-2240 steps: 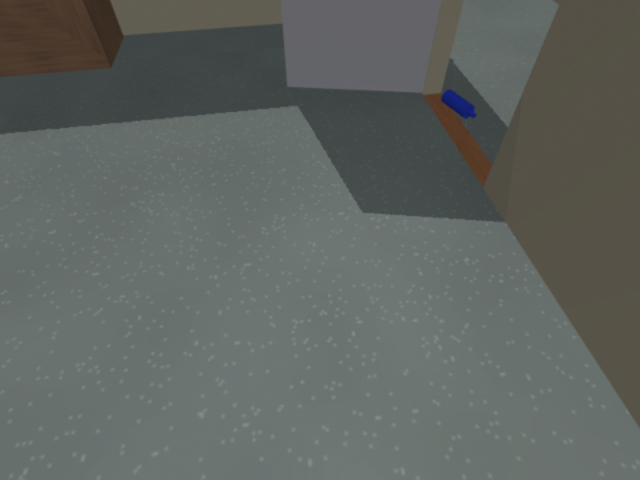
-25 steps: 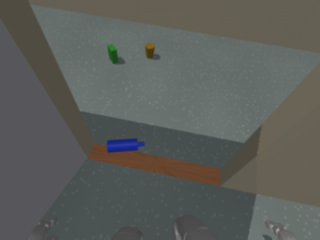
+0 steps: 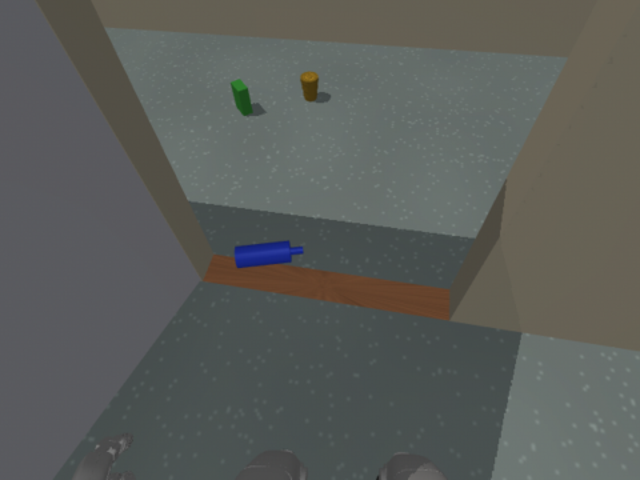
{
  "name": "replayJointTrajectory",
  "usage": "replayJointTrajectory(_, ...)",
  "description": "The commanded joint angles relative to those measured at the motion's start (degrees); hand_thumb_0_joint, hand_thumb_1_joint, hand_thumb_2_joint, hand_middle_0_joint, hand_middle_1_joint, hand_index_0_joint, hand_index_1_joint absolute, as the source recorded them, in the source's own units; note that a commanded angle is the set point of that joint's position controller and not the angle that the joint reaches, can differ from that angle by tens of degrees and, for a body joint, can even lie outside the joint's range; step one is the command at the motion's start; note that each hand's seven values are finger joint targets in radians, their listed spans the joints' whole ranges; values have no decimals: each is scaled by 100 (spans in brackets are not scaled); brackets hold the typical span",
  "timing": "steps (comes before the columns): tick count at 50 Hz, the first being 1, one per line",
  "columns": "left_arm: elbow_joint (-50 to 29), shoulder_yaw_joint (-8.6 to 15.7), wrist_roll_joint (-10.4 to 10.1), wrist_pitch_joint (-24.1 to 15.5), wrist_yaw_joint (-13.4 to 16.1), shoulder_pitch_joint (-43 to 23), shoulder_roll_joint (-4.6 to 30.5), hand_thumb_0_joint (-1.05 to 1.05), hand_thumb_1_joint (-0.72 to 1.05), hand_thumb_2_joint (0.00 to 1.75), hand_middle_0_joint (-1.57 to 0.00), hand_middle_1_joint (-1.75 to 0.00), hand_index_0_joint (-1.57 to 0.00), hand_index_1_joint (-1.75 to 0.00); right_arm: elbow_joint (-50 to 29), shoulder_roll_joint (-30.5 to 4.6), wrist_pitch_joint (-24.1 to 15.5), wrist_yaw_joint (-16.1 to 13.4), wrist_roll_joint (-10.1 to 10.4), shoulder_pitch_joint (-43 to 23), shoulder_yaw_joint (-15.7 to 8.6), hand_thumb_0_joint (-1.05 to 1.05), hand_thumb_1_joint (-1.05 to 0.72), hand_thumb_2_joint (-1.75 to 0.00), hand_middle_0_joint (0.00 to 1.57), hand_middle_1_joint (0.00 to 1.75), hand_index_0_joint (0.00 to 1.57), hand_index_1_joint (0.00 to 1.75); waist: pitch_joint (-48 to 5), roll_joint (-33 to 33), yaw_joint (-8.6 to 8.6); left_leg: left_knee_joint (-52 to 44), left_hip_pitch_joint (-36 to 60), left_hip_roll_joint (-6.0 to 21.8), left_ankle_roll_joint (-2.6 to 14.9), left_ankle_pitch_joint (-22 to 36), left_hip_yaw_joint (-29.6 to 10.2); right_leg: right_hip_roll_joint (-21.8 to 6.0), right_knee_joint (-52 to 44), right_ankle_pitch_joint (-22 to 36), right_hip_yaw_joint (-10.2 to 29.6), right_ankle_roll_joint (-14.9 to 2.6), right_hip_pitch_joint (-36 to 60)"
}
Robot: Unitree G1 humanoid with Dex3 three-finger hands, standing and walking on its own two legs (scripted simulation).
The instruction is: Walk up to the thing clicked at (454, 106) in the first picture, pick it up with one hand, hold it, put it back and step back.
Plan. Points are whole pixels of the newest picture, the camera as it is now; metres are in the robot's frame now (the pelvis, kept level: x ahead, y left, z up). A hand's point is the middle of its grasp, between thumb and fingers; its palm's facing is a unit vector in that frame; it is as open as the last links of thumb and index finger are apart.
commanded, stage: step back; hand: left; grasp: from above
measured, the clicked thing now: (270, 253) +0.86 +0.24 -0.72
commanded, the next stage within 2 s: stand in 1.54 s
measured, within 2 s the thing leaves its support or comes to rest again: neither
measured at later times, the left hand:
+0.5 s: hand out of the picture -0.11 +0.23 -0.14, palm faces -0.04 -0.91 -0.41, open 7.3 cm
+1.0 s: hand out of the picture -0.14 +0.24 -0.14, palm faces +0.04 -0.92 -0.40, open 7.3 cm
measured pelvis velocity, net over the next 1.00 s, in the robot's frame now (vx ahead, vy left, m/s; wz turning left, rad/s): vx -0.20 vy -0.04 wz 0.03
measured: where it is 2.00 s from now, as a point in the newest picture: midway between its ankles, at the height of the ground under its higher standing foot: outside the picture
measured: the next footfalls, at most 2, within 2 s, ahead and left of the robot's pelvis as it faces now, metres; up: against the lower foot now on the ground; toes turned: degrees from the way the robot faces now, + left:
left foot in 0.04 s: +0.01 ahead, +0.12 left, +0.00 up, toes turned -1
right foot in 0.38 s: -0.13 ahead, -0.15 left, +0.00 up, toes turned +1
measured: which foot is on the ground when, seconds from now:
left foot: up 0.00-0.02, down 0.04-0.40, up 0.42-0.64, down 0.66-0.94, up 0.96-1.00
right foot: down 0.00-0.06, up 0.08-0.36, down 0.38-1.00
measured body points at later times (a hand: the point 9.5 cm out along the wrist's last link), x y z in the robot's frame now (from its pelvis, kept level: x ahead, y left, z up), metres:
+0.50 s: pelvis -0.18 -0.04 +0.00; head -0.15 -0.05 +0.44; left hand -0.10 +0.28 -0.11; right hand -0.07 -0.36 -0.12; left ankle -0.11 +0.11 -0.67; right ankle -0.18 -0.16 -0.72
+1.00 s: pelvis -0.20 -0.04 +0.00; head -0.19 -0.05 +0.45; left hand -0.14 +0.28 -0.11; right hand -0.13 -0.35 -0.13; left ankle -0.20 +0.09 -0.71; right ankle -0.18 -0.15 -0.72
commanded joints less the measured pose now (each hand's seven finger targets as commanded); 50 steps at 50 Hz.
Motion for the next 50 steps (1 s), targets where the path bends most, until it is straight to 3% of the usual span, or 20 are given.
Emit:
replayJointTrajectory(1,-541,356,-130,1,82,-239,1352,0,90,90,-20,-30,-20,-30,-299,-866,-243,-77,-32,281,-278,0,-90,-90,20,30,20,30,-1091,-756,51,-2784,513,70,100,1668,506,-831,128,2233,848,-766,1207)
replayJointTrajectory(2,-553,279,-135,23,66,-92,1156,0,90,90,-20,-30,-20,-30,-306,-1087,-261,-92,-89,228,-354,0,-90,-90,20,30,20,30,-1162,-384,139,-2827,1072,648,294,2200,-299,-603,381,1449,776,-535,443)
replayJointTrajectory(4,-664,361,-183,23,117,-584,1227,0,90,90,-20,-30,-20,-30,-531,-2183,-261,-55,-70,-96,-544,0,-90,-90,20,30,20,30,-1081,1316,-206,-3031,373,2770,1854,3577,-2984,558,2421,-2107,515,-94,-454)
replayJointTrajectory(8,-312,377,-257,59,95,-97,1229,0,90,90,-20,-30,-20,-30,-569,-1427,-293,-179,-76,-672,-316,0,-90,-90,20,30,20,30,-869,559,266,-2366,455,1999,1488,4250,-1222,704,3710,-1437,1109,-152,-695)
replayJointTrajectory(12,-335,364,-154,8,18,-220,1102,0,90,90,-20,-30,-20,-30,-583,-1324,-211,-154,-161,-361,-333,0,-90,-90,20,30,20,30,-951,741,-61,-2214,1074,1807,1505,3824,-1095,597,2207,-1546,690,104,-663)
replayJointTrajectory(17,254,334,-128,-204,-6,546,1023,0,90,90,-20,-30,-20,-30,-585,-1473,-57,-59,-68,-638,-334,0,-90,-90,20,30,20,30,-1486,1043,213,-1746,632,1501,1028,2138,-646,555,-1292,-245,-118,-159,979)
replayJointTrajectory(18,343,409,-46,-253,6,628,1220,0,90,90,-20,-30,-20,-30,-577,-1241,-34,-32,-45,-513,-265,0,-90,-90,20,30,20,30,-1388,610,206,-1337,-155,1221,727,1391,-458,369,-1383,-224,386,-265,1468)
replayJointTrajectory(19,304,524,35,-296,12,642,1663,0,90,90,-20,-30,-20,-30,-706,-865,-56,-15,-32,-556,-154,0,-90,-90,20,30,20,30,-1062,-692,227,-389,-1534,418,343,148,-109,-669,-1749,-1100,2224,-612,1588)
replayJointTrajectory(20,78,652,39,-261,19,98,2398,0,90,90,-20,-30,-20,-30,-784,-969,-39,-115,-34,-928,-255,0,-90,-90,20,30,20,30,-787,-1606,484,641,-1076,68,76,-738,-449,-2086,-2282,-1574,3634,-1622,-291)
replayJointTrajectory(21,-64,625,12,-301,56,-357,2286,0,90,90,-20,-30,-20,-30,-708,-1226,-28,-99,6,-923,-345,0,-90,-90,20,30,20,30,-292,-1182,276,1331,-670,291,28,-500,-947,-2221,-2358,-1698,3604,-1718,-1143)
replayJointTrajectory(24,-16,437,26,-380,84,-699,1621,0,90,90,-20,-30,-20,-30,-379,-1050,-97,-36,44,-494,-261,0,-90,-90,20,30,20,30,-254,-676,-36,1532,-671,-63,39,266,-476,-1020,-1577,-768,1633,-1100,-651)
replayJointTrajectory(29,237,480,55,-440,7,-23,1703,0,90,90,-20,-30,-20,-30,-276,-973,-232,125,-94,-623,-251,0,-90,-90,20,30,20,30,-366,-1118,411,-627,-647,237,-46,-282,-4,-1063,-1781,-2516,1929,-1089,451)
replayJointTrajectory(32,256,366,-17,-340,-40,-213,1634,0,90,90,-20,-30,-20,-30,91,-917,-330,149,-82,-116,-318,0,-90,-90,20,30,20,30,-491,-946,70,-2605,1067,117,161,383,392,-899,-1433,-2118,1408,-863,-254)
replayJointTrajectory(33,289,255,-28,-331,-45,-39,1349,0,90,90,-20,-30,-20,-30,199,-985,-382,128,-118,87,-389,0,-90,-90,20,30,20,30,-643,-416,-23,-3038,1784,263,270,538,-32,-613,-745,-1663,1012,-663,-578)
replayJointTrajectory(34,258,122,-117,-354,-72,-149,935,0,90,90,-20,-30,-20,-30,203,-1385,-426,100,-185,159,-473,0,-90,-90,20,30,20,30,-769,813,-124,-3555,2104,1470,748,-957,-2300,50,323,-1487,413,-173,-1601)
replayJointTrajectory(35,342,270,-159,-369,-29,-481,1332,0,90,90,-20,-30,-20,-30,119,-1825,-426,123,-148,18,-514,0,-90,-90,20,30,20,30,-463,827,-220,-3972,806,2258,1414,-2393,-3252,145,1135,-1694,176,-129,-1217)
replayJointTrajectory(45,932,305,-77,-578,-60,426,1109,0,90,90,-20,-30,-20,-30,69,-1043,-307,180,-49,-483,-292,0,-90,-90,20,30,20,30,-552,586,304,-2500,-334,1083,644,-375,-788,524,-1272,-250,-270,-234,1532)
replayJointTrajectory(47,978,489,20,-641,17,879,1808,0,90,90,-20,-30,-20,-30,-125,-554,-316,140,-33,-619,-149,0,-90,-90,20,30,20,30,-599,-1068,604,-241,-1940,-86,247,-489,-116,-1284,-2521,-2346,2872,-916,2223)
replayJointTrajectory(48,825,534,11,-655,12,486,2031,0,90,90,-20,-30,-20,-30,-59,-874,-316,55,-86,-617,-241,0,-90,-90,20,30,20,30,-163,-686,498,303,-1647,253,185,-550,-508,-2126,-2694,-2673,3493,-1361,1206)
replayJointTrajectory(50,685,448,-93,-715,19,108,1731,0,90,90,-20,-30,-20,-30,140,-1005,-370,78,-39,-230,-285,0,-90,-90,20,30,20,30,112,-241,215,487,-1491,457,177,52,-648,-1722,-2521,-1730,2629,-1279,1009)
